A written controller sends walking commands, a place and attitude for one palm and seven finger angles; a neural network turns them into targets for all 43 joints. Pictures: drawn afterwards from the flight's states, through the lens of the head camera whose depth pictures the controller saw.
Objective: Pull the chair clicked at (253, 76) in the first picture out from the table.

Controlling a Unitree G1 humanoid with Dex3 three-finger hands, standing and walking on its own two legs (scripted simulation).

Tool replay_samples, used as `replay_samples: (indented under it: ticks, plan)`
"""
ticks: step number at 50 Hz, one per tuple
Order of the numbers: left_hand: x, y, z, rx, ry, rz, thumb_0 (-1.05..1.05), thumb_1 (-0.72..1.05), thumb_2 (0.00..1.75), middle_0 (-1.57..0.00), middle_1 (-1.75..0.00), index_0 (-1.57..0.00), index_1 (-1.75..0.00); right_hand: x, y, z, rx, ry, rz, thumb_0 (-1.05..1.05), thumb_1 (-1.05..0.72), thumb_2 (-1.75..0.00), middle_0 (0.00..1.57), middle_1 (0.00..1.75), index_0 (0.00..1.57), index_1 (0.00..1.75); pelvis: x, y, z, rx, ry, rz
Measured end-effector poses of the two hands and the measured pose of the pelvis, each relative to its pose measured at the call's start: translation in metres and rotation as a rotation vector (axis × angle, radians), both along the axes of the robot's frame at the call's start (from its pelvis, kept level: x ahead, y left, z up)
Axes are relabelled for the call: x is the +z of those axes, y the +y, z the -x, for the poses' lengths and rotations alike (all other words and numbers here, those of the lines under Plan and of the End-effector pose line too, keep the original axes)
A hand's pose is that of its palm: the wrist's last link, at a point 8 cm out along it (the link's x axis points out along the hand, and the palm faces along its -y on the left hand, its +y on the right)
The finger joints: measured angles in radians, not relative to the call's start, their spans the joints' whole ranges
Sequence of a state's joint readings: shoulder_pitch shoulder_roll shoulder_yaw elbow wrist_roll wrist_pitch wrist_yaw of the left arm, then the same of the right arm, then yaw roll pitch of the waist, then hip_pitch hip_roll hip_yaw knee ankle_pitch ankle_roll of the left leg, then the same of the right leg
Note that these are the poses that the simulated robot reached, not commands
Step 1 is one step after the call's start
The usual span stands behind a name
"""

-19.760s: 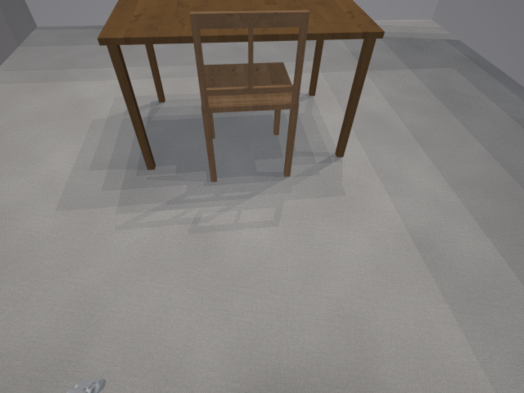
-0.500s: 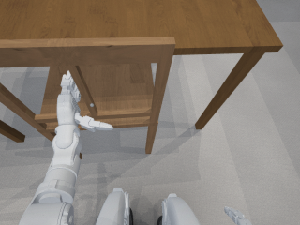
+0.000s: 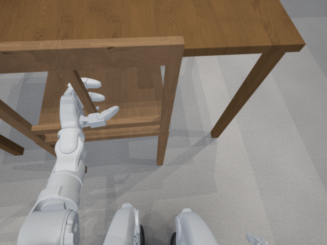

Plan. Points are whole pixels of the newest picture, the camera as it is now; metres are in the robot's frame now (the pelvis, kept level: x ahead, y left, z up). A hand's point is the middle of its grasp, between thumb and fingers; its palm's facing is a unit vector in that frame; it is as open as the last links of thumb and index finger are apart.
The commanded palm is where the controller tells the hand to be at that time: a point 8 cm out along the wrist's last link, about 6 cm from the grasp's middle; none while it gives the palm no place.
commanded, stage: hook a spindle and tug to test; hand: left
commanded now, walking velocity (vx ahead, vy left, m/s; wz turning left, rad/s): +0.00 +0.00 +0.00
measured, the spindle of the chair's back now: (86, 101) +0.46 +0.18 +0.02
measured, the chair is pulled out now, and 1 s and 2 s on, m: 0.00 0.04 0.17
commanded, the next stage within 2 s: step backward, pulling the chair out in 0.82 s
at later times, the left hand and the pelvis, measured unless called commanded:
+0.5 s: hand (94, 116) +0.41 +0.16 +0.02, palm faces +0.10 -0.99 -0.03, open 5.1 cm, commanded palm +0.38 +0.20 +0.02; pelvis +0.01 +0.00 +0.01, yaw +0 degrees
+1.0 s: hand (91, 124) +0.39 +0.16 +0.03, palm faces +0.10 -0.99 -0.09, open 5.1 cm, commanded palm +0.36 +0.20 +0.03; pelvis +0.00 +0.01 +0.02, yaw +1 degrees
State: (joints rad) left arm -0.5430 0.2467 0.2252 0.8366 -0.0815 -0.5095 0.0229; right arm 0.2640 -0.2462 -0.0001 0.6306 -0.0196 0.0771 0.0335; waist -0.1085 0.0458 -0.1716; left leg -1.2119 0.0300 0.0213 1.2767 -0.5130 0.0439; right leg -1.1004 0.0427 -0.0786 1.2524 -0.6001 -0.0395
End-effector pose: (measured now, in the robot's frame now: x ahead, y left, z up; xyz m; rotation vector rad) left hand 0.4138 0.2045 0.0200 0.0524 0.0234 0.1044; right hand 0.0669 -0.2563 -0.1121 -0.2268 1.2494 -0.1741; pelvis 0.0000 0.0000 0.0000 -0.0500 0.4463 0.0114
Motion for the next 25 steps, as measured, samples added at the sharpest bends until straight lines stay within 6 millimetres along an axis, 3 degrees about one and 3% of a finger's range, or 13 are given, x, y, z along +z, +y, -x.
replay_samples:
  ticks: [13,25]
  plan:
    - [0.004,0.004,0.010,0.010,-0.018,0.012,0.01,0.74,0.83,-0.49,-1.44,-0.49,-1.44,0.006,0.000,-0.013,0.005,-0.023,-0.007,0.00,-0.91,-0.90,0.20,0.30,0.20,0.30,0.005,-0.002,-0.006,-0.004,-0.007,-0.005]
    - [0.005,0.004,0.026,-0.002,-0.008,0.027,0.01,0.76,0.81,-0.46,-1.43,-0.45,-1.45,0.012,0.003,-0.037,0.026,-0.084,-0.013,0.00,-0.91,-0.90,0.20,0.30,0.20,0.30,0.008,0.000,-0.010,-0.004,-0.018,-0.005]
